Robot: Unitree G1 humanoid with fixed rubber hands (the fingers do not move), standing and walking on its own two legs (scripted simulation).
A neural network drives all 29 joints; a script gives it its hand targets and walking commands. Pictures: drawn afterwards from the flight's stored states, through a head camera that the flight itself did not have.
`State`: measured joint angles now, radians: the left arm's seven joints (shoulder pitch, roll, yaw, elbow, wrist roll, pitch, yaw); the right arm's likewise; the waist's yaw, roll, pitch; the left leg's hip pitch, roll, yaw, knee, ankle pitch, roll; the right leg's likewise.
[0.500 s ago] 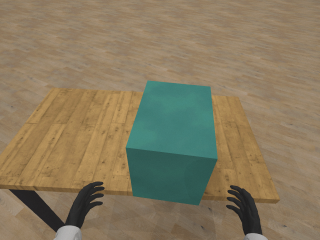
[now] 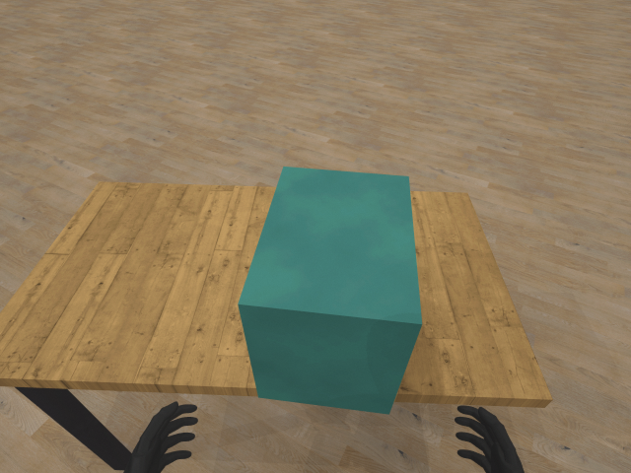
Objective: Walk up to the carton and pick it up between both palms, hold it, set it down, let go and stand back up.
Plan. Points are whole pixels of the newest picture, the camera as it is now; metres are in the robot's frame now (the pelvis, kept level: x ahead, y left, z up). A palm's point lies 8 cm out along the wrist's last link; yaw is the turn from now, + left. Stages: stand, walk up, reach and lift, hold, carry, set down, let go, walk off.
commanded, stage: set down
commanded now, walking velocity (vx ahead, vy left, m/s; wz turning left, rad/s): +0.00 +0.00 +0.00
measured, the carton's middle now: (334, 285) +0.43 +0.01 -0.01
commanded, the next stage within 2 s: let go in 0.46 s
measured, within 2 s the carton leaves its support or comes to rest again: neither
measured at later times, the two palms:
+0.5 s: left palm out of the picture +0.15 +0.23 -0.07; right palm out of the picture +0.16 -0.22 -0.07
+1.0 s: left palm out of the picture +0.16 +0.22 -0.08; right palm out of the picture +0.15 -0.23 -0.07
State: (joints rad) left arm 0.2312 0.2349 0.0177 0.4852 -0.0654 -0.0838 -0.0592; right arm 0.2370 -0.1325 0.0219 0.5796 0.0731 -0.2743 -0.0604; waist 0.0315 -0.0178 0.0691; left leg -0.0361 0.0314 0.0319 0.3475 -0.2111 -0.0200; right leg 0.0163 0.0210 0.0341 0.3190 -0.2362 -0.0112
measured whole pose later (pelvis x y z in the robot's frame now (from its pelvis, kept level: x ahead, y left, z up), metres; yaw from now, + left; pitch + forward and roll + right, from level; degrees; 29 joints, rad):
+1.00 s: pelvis -0.01 +0.00 +0.00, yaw +0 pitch -5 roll +0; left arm 0.16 0.19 0.02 0.53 0.02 0.12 0.00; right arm 0.15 -0.20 -0.02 0.73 -0.01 -0.21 0.01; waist 0.01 -0.02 0.08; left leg -0.08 0.03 0.03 0.37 -0.21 -0.02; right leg -0.04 0.02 0.03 0.37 -0.25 -0.01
